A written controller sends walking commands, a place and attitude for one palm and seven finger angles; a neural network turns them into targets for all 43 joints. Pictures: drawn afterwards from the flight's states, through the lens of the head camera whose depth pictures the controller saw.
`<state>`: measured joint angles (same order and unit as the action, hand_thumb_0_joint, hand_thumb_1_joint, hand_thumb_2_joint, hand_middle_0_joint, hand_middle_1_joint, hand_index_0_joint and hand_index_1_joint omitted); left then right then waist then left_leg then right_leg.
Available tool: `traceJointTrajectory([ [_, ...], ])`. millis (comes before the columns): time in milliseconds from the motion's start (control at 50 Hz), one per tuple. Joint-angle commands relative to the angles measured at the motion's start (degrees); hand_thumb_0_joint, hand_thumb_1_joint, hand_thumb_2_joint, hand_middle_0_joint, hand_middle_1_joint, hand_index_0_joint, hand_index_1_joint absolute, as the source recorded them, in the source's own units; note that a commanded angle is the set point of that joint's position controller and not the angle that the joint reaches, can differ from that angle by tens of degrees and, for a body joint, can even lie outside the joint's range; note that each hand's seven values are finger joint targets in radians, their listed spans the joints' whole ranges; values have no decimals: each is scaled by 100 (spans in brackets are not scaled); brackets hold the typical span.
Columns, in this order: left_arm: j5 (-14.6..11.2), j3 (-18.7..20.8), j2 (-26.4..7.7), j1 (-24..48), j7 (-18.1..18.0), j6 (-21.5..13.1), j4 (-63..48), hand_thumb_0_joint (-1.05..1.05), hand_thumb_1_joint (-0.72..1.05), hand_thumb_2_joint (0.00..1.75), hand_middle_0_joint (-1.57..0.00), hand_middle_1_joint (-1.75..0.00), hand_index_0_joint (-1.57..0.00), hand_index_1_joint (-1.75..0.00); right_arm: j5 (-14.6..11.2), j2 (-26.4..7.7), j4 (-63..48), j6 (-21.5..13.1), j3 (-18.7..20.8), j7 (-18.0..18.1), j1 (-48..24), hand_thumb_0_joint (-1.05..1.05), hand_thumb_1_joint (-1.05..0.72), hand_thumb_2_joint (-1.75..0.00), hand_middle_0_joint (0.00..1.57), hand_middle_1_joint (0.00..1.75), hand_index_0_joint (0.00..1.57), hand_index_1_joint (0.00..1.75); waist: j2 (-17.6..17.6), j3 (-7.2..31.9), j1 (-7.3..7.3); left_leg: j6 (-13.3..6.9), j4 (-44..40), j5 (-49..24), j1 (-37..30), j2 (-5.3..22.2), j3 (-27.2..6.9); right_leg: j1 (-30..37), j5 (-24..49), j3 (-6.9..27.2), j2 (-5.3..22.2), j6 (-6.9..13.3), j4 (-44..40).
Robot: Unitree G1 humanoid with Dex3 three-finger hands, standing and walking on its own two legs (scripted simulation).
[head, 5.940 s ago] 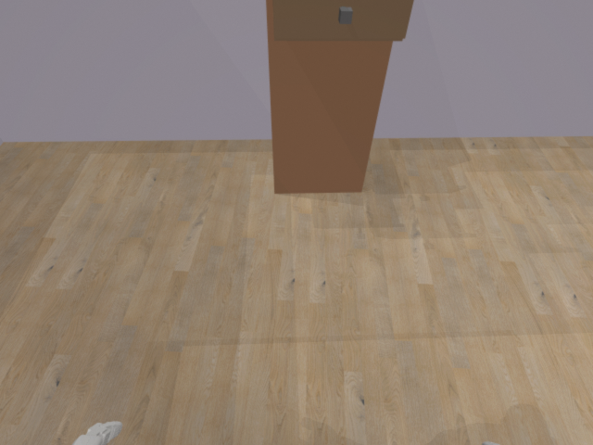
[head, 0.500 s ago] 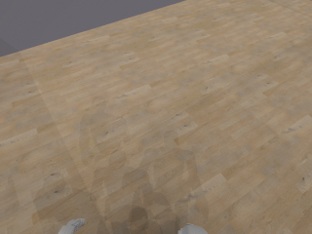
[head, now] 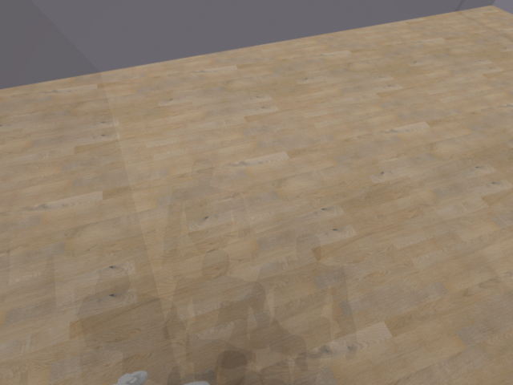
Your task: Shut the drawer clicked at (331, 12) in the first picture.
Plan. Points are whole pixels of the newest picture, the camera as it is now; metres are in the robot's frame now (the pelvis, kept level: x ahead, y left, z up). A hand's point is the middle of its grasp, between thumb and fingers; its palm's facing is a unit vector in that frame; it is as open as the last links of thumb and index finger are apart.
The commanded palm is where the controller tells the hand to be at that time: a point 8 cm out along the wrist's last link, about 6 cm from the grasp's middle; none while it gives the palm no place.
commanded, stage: turn to face it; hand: left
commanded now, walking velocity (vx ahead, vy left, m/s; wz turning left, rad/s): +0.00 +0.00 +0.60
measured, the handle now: out of the picture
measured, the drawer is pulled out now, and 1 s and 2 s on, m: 0.19 0.19 0.19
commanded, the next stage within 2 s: none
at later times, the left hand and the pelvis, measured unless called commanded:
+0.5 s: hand out of the picture +0.01 +0.20 -0.14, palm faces +0.31 -0.91 -0.28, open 7.4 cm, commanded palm none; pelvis -0.03 -0.03 +0.00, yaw +16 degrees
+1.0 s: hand out of the picture -0.17 +0.15 -0.17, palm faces +0.62 -0.75 -0.24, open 7.4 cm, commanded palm none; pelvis -0.06 -0.03 +0.00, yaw +36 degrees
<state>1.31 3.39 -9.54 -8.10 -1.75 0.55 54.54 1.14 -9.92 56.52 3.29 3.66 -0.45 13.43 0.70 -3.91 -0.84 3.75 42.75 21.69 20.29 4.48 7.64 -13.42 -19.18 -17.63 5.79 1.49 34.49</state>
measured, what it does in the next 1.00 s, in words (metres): steps on the spot, turning left: left foot, then right foot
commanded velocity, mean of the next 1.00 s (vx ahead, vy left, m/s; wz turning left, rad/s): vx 0.00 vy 0.00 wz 0.60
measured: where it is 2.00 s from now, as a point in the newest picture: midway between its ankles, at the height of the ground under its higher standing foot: outside the picture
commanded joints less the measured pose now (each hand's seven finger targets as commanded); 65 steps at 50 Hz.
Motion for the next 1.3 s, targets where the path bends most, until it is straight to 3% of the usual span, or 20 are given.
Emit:
traceJointTrajectory([
  [0, -110, 196, -526, -252, 8, 50, -517, 0, 90, 90, -20, -30, -20, -30, 50, -1250, -354, -252, 295, 16, 917, 0, -90, -90, 20, 30, 20, 30, -2123, 758, -286, -998, -2207, -3242, -1525, 1673, -2639, -1600, -992, 489, 321, -497, 1633],
  [20, -51, 142, -563, 216, 9, 91, -744, 0, 90, 90, -20, -30, -20, -30, 55, -1542, -308, -223, 350, 66, 1119, 0, -90, -90, 20, 30, 20, 30, -1905, 717, -479, -1626, -2500, -3649, -1313, 2269, -3250, -1940, -2027, 1100, 5, -548, 2824],
  [40, -23, 166, -646, 333, 41, 121, -766, 0, 90, 90, -20, -30, -20, -30, 53, -1478, -344, -232, 330, 86, 919, 0, -90, -90, 20, 30, 20, 30, -1179, 681, -331, -1630, -2621, -2416, -1016, 2099, -2950, -1911, -1477, 1552, 136, -451, 3257],
  [60, 17, 205, -591, 281, 60, 125, -674, 0, 90, 90, -20, -30, -20, -30, 52, -1358, -440, -270, 307, 119, 593, 0, -90, -90, 20, 30, 20, 30, -1182, 672, -236, -1440, -2659, -1999, -1057, 1726, -2812, -2224, -1051, 1650, 132, -487, 3431],
  [160, -12, 235, -787, -191, 117, 122, -401, 0, 90, 90, -20, -30, -20, -30, -9, -1261, -684, -342, 221, 146, 18, 0, -90, -90, 20, 30, 20, 30, -549, 915, -17, -1146, -2519, -2186, -1260, 984, -1975, -1956, -86, 1781, 26, -643, 3240],
  [340, -50, 188, -819, -1, 62, 153, -632, 0, 90, 90, -20, -30, -20, -30, 20, -1498, -705, -190, 332, 54, 40, 0, -90, -90, 20, 30, 20, 30, -1039, 606, -165, -1329, -2645, -1000, -840, 842, -2783, -1320, -599, 1731, -263, -662, 1545],
  [440, -99, 201, -879, -782, 31, 98, -557, 0, 90, 90, -20, -30, -20, -30, 25, -1538, -890, -103, 409, 3, -391, 0, -90, -90, 20, 30, 20, 30, -1131, 758, 162, -1064, -2450, -738, -27, 446, -2984, 142, -94, 1579, -571, -488, -124],
  [460, -95, 244, -938, -1116, 15, 63, -489, 0, 90, 90, -20, -30, -20, -30, 3, -1431, -954, -81, 410, -7, -521, 0, -90, -90, 20, 30, 20, 30, -992, 805, 328, -842, -2183, -412, 490, 208, -2792, 855, 271, 1555, -457, -425, -1015],
  [480, -3, 325, -1367, -1300, -28, -4, -512, 0, 90, 90, -20, -30, -20, -30, -41, -1042, -1021, -43, 372, -32, -421, 0, -90, -90, 20, 30, 20, 30, 241, 865, 406, -416, -891, 246, 1413, -422, -2124, 1546, -463, 2617, 610, -65, -2084],
  [500, 66, 372, -1900, -981, -59, -14, -690, 0, 90, 90, -20, -30, -20, -30, -22, -737, -1193, -68, 316, -34, -428, 0, -90, -90, 20, 30, 20, 30, 1969, 508, 401, -15, 865, 929, 2276, -1029, -1054, 1115, -1118, 4375, 2197, 501, -2639],
  [540, -14, 247, -1405, 7, -99, -32, -949, 0, 90, 90, -20, -30, -20, -30, 50, -1098, -1075, -20, 387, -77, -420, 0, -90, -90, 20, 30, 20, 30, 1099, 180, -52, -171, 2036, 478, 1617, -457, -1395, -303, -651, 3338, 1876, 469, -2538],
  [620, -37, 93, -1051, -95, -17, -135, -895, 0, 90, 90, -20, -30, -20, -30, 31, -926, -727, 20, 321, -156, -79, 0, -90, -90, 20, 30, 20, 30, 832, 136, -119, 73, 2764, -356, 1611, -351, -851, 314, 1522, 1778, 1055, 254, -1754],
  [840, 57, 200, -1407, -1041, -17, -78, -496, 0, 90, 90, -20, -30, -20, -30, -42, -774, -933, -37, 118, -157, -1080, 0, -90, -90, 20, 30, 20, 30, 1177, 418, 442, 78, 472, 407, 844, -189, -270, 1208, 3189, 1390, 1595, 530, -1189],
  [900, 50, 272, -1538, -904, -1, -34, -482, 0, 90, 90, -20, -30, -20, -30, -60, -783, -902, -113, 99, -130, -775, 0, -90, -90, 20, 30, 20, 30, 1257, 681, 325, -55, -529, 127, 140, -275, -57, 1128, 3304, 1086, 1640, 401, -727],
  [940, -29, 271, -1488, -829, 36, 6, -467, 0, 90, 90, -20, -30, -20, -30, -38, -1031, -817, -175, 162, -126, -341, 0, -90, -90, 20, 30, 20, 30, 725, 928, 60, -169, -1830, -1105, -1003, -266, -166, 594, 2834, 709, 1422, -10, 221],
  [960, -72, 259, -1243, -858, 63, 25, -613, 0, 90, 90, -20, -30, -20, -30, -3, -1601, -756, -245, 306, -90, 70, 0, -90, -90, 20, 30, 20, 30, -638, 1321, -190, -610, -2152, -2542, -2213, 701, -1454, -638, 1331, 509, 925, -407, 1438],
  [980, -73, 116, -881, -489, 94, 32, -904, 0, 90, 90, -20, -30, -20, -30, -45, -2146, -673, -249, 446, -31, 467, 0, -90, -90, 20, 30, 20, 30, -1969, 1317, -434, -1394, -2068, -5226, -2754, 1991, -3031, -2169, -1975, 800, 252, -759, 2556],
  [1000, -27, 123, -1035, -177, 58, 95, -987, 0, 90, 90, -20, -30, -20, -30, -52, -2116, -525, -210, 423, -6, 715, 0, -90, -90, 20, 30, 20, 30, -1273, 1317, -494, -1708, -1882, -5334, -2511, 2099, -2641, -2158, -1913, 1376, 284, -655, 3116],
  [1100, -21, 182, -1022, -272, 121, 123, -652, 0, 90, 90, -20, -30, -20, -30, -21, -1479, -825, -289, 221, 102, -366, 0, -90, -90, 20, 30, 20, 30, -876, 628, -13, -1173, -2124, -4108, -1541, 881, -1831, -2006, -390, 1657, 162, -750, 3332],
  [1280, -52, 150, -1000, 246, 57, 129, -914, 0, 90, 90, -20, -30, -20, -30, 0, -1489, -757, -265, 275, 90, 81, 0, -90, -90, 20, 30, 20, 30, -863, 622, -149, -1374, -2206, -3582, -1602, 815, -2583, -1846, -375, 1833, -75, -839, 2374],
])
